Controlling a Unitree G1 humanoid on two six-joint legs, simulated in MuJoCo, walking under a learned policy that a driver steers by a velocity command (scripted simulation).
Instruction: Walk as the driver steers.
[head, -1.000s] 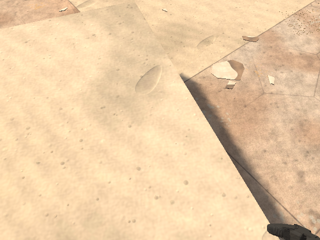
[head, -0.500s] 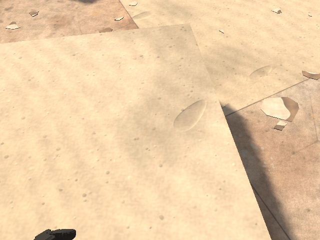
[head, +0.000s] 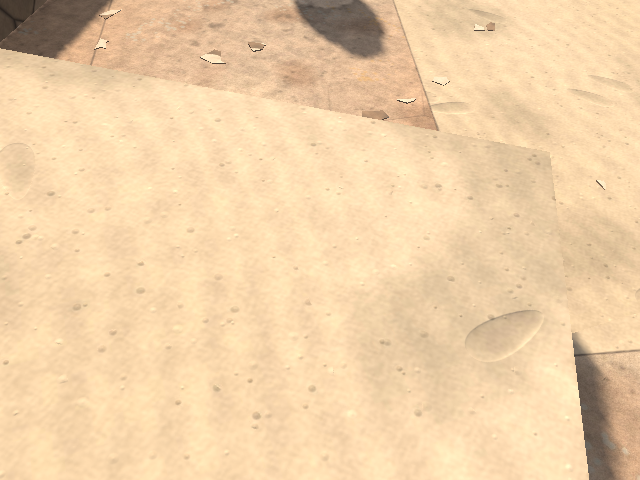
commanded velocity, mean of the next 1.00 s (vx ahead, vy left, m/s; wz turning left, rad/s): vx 0.22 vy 0.00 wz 0.23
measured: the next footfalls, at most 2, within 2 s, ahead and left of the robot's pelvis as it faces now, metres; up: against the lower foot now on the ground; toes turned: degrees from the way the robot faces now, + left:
right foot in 0.36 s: +0.36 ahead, -0.10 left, +0.00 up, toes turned +9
left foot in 0.70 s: +0.38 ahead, +0.16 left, +0.00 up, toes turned +9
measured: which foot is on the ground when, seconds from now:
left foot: down 0.00-0.38, up 0.40-0.68, down 0.70-1.00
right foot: up 0.00-0.34, down 0.36-1.00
